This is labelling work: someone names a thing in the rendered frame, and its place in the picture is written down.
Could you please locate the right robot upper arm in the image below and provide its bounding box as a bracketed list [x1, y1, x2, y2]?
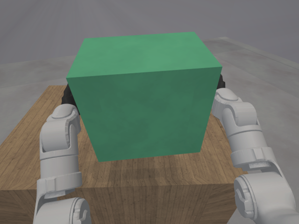
[234, 171, 299, 224]

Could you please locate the left robot upper arm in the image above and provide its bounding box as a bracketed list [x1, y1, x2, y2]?
[34, 197, 92, 224]

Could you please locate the left robot hand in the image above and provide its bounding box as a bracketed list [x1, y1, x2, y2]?
[61, 84, 80, 115]

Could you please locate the pedestal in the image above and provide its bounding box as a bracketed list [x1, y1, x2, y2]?
[0, 85, 248, 224]

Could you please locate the robot right forearm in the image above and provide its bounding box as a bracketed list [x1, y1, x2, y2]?
[212, 88, 296, 209]

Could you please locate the right robot hand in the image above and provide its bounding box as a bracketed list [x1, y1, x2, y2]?
[217, 75, 225, 89]

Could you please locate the carton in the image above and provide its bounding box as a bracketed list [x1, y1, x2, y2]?
[66, 32, 222, 162]

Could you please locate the robot left forearm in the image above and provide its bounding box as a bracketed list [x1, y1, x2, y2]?
[33, 104, 82, 224]

